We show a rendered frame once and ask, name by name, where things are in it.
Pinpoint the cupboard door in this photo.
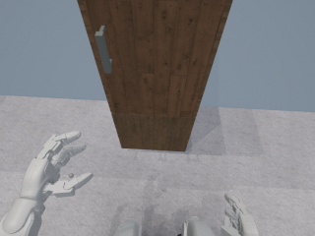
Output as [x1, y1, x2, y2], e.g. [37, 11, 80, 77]
[82, 0, 226, 118]

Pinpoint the handle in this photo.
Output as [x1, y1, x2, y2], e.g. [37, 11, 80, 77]
[94, 26, 112, 74]

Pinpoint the robot thigh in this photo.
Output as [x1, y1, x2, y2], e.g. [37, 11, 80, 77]
[181, 219, 216, 236]
[112, 220, 143, 236]

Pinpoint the robot left thigh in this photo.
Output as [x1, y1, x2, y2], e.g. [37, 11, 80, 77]
[112, 220, 143, 236]

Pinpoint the right robot hand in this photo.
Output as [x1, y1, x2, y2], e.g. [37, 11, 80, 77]
[221, 193, 260, 236]

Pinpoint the left robot hand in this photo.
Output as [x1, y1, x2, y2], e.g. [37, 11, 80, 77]
[20, 131, 94, 203]

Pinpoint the robot right thigh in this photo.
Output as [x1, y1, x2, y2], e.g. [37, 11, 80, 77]
[181, 219, 216, 236]

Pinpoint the left robot forearm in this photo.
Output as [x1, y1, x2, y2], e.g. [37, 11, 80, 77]
[0, 197, 46, 236]

